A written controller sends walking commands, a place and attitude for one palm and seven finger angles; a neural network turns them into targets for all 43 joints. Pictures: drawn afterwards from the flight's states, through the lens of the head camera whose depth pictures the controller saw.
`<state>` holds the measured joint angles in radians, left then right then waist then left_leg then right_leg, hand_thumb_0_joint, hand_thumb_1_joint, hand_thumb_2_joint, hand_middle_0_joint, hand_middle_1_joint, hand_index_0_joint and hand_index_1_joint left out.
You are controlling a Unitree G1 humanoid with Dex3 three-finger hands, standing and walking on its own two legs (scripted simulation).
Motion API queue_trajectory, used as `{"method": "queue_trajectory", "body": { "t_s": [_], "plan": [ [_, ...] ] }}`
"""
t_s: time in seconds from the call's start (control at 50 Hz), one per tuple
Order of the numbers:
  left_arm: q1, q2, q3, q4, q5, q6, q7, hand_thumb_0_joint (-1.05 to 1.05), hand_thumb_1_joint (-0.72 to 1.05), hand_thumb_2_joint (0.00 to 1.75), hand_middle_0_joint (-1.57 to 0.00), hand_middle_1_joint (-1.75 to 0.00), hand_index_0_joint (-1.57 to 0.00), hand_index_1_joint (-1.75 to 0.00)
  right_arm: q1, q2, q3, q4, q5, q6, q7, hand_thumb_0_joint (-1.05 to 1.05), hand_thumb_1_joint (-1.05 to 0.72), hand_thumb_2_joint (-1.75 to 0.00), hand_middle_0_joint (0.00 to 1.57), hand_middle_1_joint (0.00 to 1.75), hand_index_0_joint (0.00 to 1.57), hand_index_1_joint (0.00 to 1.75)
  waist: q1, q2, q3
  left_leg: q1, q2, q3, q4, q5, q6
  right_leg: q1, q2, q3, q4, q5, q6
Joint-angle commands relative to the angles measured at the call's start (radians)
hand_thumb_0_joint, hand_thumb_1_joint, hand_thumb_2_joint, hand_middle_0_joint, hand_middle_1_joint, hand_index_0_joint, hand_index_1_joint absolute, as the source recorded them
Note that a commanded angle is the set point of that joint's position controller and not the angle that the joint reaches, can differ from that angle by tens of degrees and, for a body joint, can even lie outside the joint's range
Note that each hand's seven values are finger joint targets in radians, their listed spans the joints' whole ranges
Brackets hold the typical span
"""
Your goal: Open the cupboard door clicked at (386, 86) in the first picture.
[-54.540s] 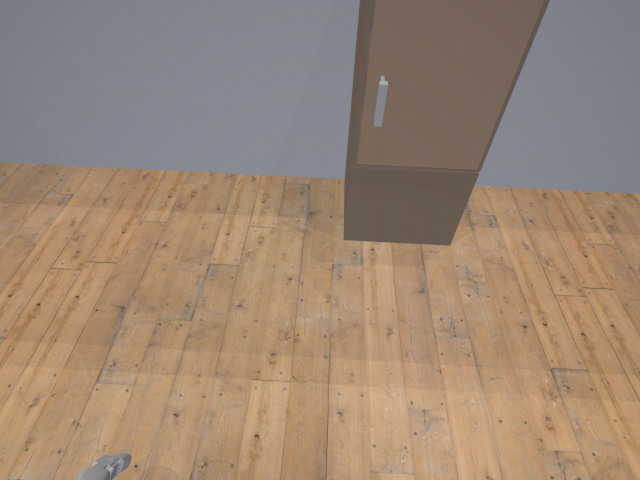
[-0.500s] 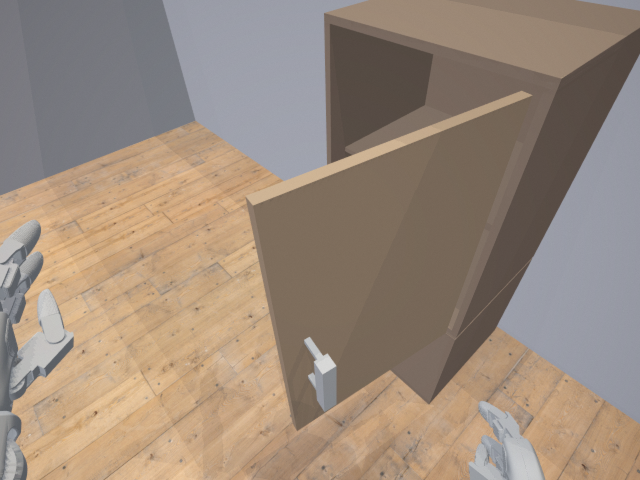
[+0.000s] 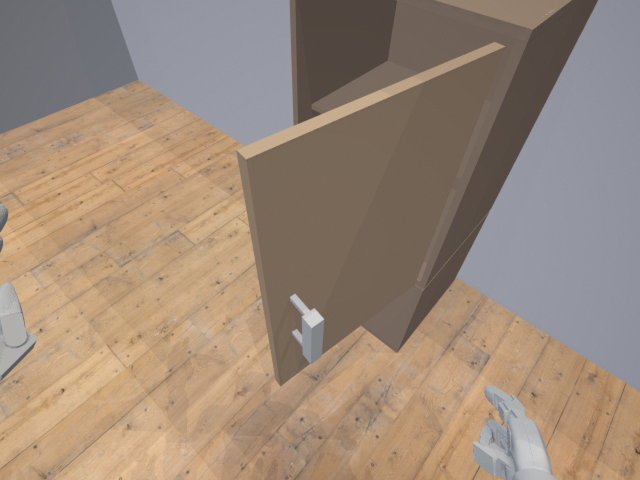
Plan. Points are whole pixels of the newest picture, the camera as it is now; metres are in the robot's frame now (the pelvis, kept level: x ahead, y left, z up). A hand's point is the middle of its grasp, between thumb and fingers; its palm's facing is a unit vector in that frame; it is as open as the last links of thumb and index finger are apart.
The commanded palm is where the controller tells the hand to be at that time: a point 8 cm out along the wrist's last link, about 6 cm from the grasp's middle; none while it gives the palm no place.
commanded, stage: step back with the hand held close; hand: left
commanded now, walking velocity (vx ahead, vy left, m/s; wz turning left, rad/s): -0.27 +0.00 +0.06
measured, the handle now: (304, 328) +0.36 +0.05 -0.09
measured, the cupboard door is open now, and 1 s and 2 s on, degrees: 80 80 80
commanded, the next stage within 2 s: stop stepping back and stand still in 0.48 s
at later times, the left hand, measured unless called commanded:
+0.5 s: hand out of the picture +0.03 +0.29 +0.17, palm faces +0.58 -0.70 -0.43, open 7.4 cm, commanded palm -0.03 +0.32 +0.18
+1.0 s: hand out of the picture -0.07 +0.25 +0.19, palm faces +0.49 -0.74 -0.46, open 7.4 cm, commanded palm -0.10 +0.27 +0.18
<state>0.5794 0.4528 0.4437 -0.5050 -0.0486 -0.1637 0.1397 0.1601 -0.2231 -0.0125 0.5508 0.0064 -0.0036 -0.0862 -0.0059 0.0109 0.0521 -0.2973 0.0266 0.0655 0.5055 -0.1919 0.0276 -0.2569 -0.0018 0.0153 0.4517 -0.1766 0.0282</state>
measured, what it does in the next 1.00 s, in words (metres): walks backwards: left foot, then right foot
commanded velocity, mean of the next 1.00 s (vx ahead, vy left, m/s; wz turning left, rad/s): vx -0.06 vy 0.01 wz -0.05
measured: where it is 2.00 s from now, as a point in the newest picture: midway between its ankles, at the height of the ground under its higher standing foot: outside the picture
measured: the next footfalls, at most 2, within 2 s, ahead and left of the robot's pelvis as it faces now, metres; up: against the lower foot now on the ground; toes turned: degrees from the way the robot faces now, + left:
left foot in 0.46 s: +0.00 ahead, +0.10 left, +0.00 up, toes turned +11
right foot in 0.84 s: -0.36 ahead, -0.11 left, +0.00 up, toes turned -1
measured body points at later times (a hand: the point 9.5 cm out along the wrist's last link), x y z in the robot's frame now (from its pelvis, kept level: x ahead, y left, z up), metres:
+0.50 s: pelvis -0.13 +0.00 -0.02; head -0.11 +0.02 +0.43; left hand +0.00 +0.33 +0.19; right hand +0.08 -0.21 -0.09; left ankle -0.04 +0.09 -0.74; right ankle -0.01 -0.13 -0.73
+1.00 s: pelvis -0.25 -0.02 -0.02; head -0.28 -0.01 +0.43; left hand -0.10 +0.28 +0.22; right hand -0.13 -0.27 -0.11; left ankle -0.18 +0.08 -0.74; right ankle -0.40 -0.11 -0.74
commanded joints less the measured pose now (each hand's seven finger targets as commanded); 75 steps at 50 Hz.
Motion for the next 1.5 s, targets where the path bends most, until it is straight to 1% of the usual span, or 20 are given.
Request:
{"method": "queue_trajectory", "body": {
  "t_s": [0.0,0.24,0.32,0.38,0.42,0.46,0.5,0.6,0.74,0.8,0.84,0.94,0.98,1.02,1.16,1.18,1.2,1.24,1.34,1.48],
  "plan": [
    [-0.013,0.125,0.103,-0.171,0.006,-0.064,0.025,0.00,0.90,0.90,-0.20,-0.30,-0.20,-0.30,-0.077,-0.135,-0.040,-0.158,0.007,-0.067,-0.011,0.00,-0.90,-0.90,0.20,0.30,0.20,0.30,0.005,0.066,-0.135,-0.182,0.059,-0.075,-0.162,-0.160,0.023,0.197,0.006,0.016,0.020,0.130,0.003],
    [-0.069,0.171,0.187,-0.230,0.047,-0.135,0.033,0.00,0.90,0.90,-0.20,-0.30,-0.20,-0.30,-0.062,-0.136,-0.049,-0.161,-0.005,-0.159,-0.011,0.00,-0.90,-0.90,0.20,0.30,0.20,0.30,0.018,0.193,-0.131,-0.472,0.148,-0.171,-0.204,-0.557,0.085,0.303,0.088,0.033,0.273,0.011,-0.001],
    [-0.047,0.148,0.133,-0.212,0.007,-0.128,0.032,0.00,0.90,0.90,-0.20,-0.30,-0.20,-0.30,0.003,-0.099,-0.055,-0.099,-0.005,-0.154,0.020,0.00,-0.90,-0.90,0.20,0.30,0.20,0.30,-0.015,-0.186,-0.133,0.014,-0.046,-0.003,0.297,-0.247,-0.045,-0.280,-0.178,0.386,-0.184,-0.185,-0.136],
    [-0.158,0.147,0.092,-0.217,0.020,-0.109,0.046,0.00,0.90,0.90,-0.20,-0.30,-0.20,-0.30,-0.009,-0.088,-0.052,-0.067,-0.013,-0.133,0.023,0.00,-0.90,-0.90,0.20,0.30,0.20,0.30,-0.029,-0.263,-0.120,0.116,-0.035,-0.027,0.350,-0.211,-0.043,-0.384,-0.211,0.322,-0.214,-0.212,-0.134],
    [-0.237,0.145,0.069,-0.219,0.013,-0.103,0.040,0.00,0.90,0.90,-0.20,-0.30,-0.20,-0.30,-0.028,-0.109,-0.038,-0.068,-0.004,-0.131,0.009,0.00,-0.90,-0.90,0.20,0.30,0.20,0.30,-0.040,-0.112,-0.033,0.110,-0.004,-0.072,0.000,-0.214,-0.022,-0.394,-0.073,0.171,-0.076,-0.254,-0.042],
    [-0.270,0.138,0.103,-0.251,0.035,-0.129,0.051,0.00,0.90,0.90,-0.20,-0.30,-0.20,-0.30,-0.089,-0.149,-0.035,-0.091,-0.015,-0.160,-0.014,0.00,-0.90,-0.90,0.20,0.30,0.20,0.30,-0.005,0.385,-0.029,-0.319,0.342,-0.432,-0.383,-0.467,0.109,-0.073,0.101,0.008,0.508,-0.264,0.018],
    [-0.251,0.161,0.137,-0.228,0.037,-0.141,0.055,0.00,0.90,0.90,-0.20,-0.30,-0.20,-0.30,-0.058,-0.088,-0.053,-0.062,-0.025,-0.187,0.000,0.00,-0.90,-0.90,0.20,0.30,0.20,0.30,0.002,0.217,-0.155,-0.262,0.377,-0.382,-0.354,-0.366,0.129,-0.049,0.083,0.077,0.800,-0.304,0.000],
    [-0.081,0.100,0.098,-0.292,-0.008,-0.106,0.038,0.00,0.90,0.90,-0.20,-0.30,-0.20,-0.30,-0.074,-0.104,-0.070,-0.085,0.001,-0.189,0.048,0.00,-0.90,-0.90,0.20,0.30,0.20,0.30,0.014,0.158,-0.202,-0.081,0.276,-0.207,-0.338,-0.388,0.072,-0.122,0.081,-0.040,0.750,-0.319,0.006],
    [-0.051,0.180,0.138,-0.341,-0.019,-0.070,0.053,0.00,0.90,0.90,-0.20,-0.30,-0.20,-0.30,-0.033,-0.080,-0.032,-0.080,-0.020,-0.190,0.032,0.00,-0.90,-0.90,0.20,0.30,0.20,0.30,0.007,0.286,-0.240,0.068,0.089,-0.020,-0.323,-0.339,-0.134,0.156,0.130,-0.190,-0.069,-0.432,-0.084],
    [-0.017,0.268,0.204,-0.376,-0.027,-0.087,0.049,0.00,0.90,0.90,-0.20,-0.30,-0.20,-0.30,-0.015,-0.067,-0.018,-0.052,-0.017,-0.142,0.034,0.00,-0.90,-0.90,0.20,0.30,0.20,0.30,0.004,-0.098,-0.197,0.094,0.021,0.010,0.288,-0.038,-0.052,-0.109,-0.230,0.175,-0.294,-0.099,-0.186],
    [-0.033,0.334,0.292,-0.347,-0.026,-0.104,0.067,0.00,0.90,0.90,-0.20,-0.30,-0.20,-0.30,-0.026,-0.075,0.000,-0.065,-0.022,-0.139,0.046,0.00,-0.90,-0.90,0.20,0.30,0.20,0.30,0.015,-0.106,-0.240,-0.201,0.027,-0.029,0.432,-0.084,-0.052,0.075,-0.360,0.295,-0.234,0.157,-0.265],
    [-0.160,0.149,0.105,-0.074,-0.017,-0.070,0.045,0.00,0.90,0.90,-0.20,-0.30,-0.20,-0.30,-0.017,-0.108,-0.020,-0.025,0.012,-0.153,-0.004,0.00,-0.90,-0.90,0.20,0.30,0.20,0.30,-0.050,-0.030,-0.060,0.123,-0.029,0.025,0.048,-0.031,0.005,-0.062,-0.158,0.025,0.116,0.273,-0.106],
    [-0.256,0.131,0.070,-0.012,-0.010,-0.074,0.044,0.00,0.90,0.90,-0.20,-0.30,-0.20,-0.30,0.006,-0.148,-0.022,-0.024,0.000,-0.160,-0.021,0.00,-0.90,-0.90,0.20,0.30,0.20,0.30,-0.054,0.280,-0.075,0.232,0.210,-0.389,-0.149,-0.124,0.148,-0.245,0.010,-0.069,0.468,-0.149,-0.011],
    [-0.288,0.157,0.070,0.032,0.017,-0.082,0.040,0.00,0.90,0.90,-0.20,-0.30,-0.20,-0.30,0.001,-0.122,-0.009,-0.029,-0.011,-0.181,-0.013,0.00,-0.90,-0.90,0.20,0.30,0.20,0.30,-0.027,0.129,0.011,0.011,0.349,-0.664,-0.379,-0.456,0.220,-0.266,0.019,0.024,0.693,-0.379,-0.037],
    [0.068,0.199,0.154,-0.284,0.010,-0.090,0.037,0.00,0.90,0.90,-0.20,-0.30,-0.20,-0.30,-0.078,-0.104,-0.031,-0.094,-0.007,-0.168,0.008,0.00,-0.90,-0.90,0.20,0.30,0.20,0.30,0.028,0.228,-0.124,-0.488,0.086,-0.077,-0.142,-0.526,0.022,0.400,0.025,-0.105,0.175,-0.310,-0.078],
    [0.075,0.217,0.175,-0.313,0.018,-0.090,0.040,0.00,0.90,0.90,-0.20,-0.30,-0.20,-0.30,-0.073,-0.082,-0.032,-0.102,-0.006,-0.156,0.012,0.00,-0.90,-0.90,0.20,0.30,0.20,0.30,0.033,0.057,-0.089,-0.509,0.004,-0.005,0.149,-0.467,-0.003,0.297,-0.092,0.080,-0.009,-0.418,-0.117],
    [0.052,0.252,0.203,-0.324,0.022,-0.087,0.044,0.00,0.90,0.90,-0.20,-0.30,-0.20,-0.30,-0.070,-0.074,-0.038,-0.098,-0.004,-0.147,0.015,0.00,-0.90,-0.90,0.20,0.30,0.20,0.30,0.036,-0.197,-0.066,-0.473,-0.060,0.011,0.537,-0.354,-0.030,0.054,-0.349,0.535,-0.291,-0.688,-0.209],
    [-0.110,0.278,0.250,-0.330,0.028,-0.122,0.048,0.00,0.90,0.90,-0.20,-0.30,-0.20,-0.30,-0.053,-0.109,-0.053,-0.053,-0.029,-0.154,0.014,0.00,-0.90,-0.90,0.20,0.30,0.20,0.30,-0.006,-0.087,-0.025,-0.464,-0.022,-0.126,0.786,-0.199,-0.048,-0.137,-0.418,0.673,-0.404,-0.778,-0.208],
    [-0.115,0.142,0.135,0.088,0.016,-0.146,0.019,0.00,0.90,0.90,-0.20,-0.30,-0.20,-0.30,0.008,-0.096,-0.050,0.009,-0.008,-0.151,-0.008,0.00,-0.90,-0.90,0.20,0.30,0.20,0.30,-0.029,-0.006,-0.044,-0.379,0.013,-0.070,0.637,0.020,-0.051,-0.020,-0.228,0.211,-0.241,-0.258,-0.054],
    [-0.149,0.066,-0.007,0.118,0.025,-0.133,0.027,0.00,0.90,0.90,-0.20,-0.30,-0.20,-0.30,-0.022,-0.124,-0.049,-0.017,0.005,-0.167,0.005,0.00,-0.90,-0.90,0.20,0.30,0.20,0.30,0.010,-0.257,-0.079,-0.216,-0.029,0.013,0.242,-0.077,-0.007,0.154,-0.214,0.155,-0.260,-0.086,0.066]
  ]
}}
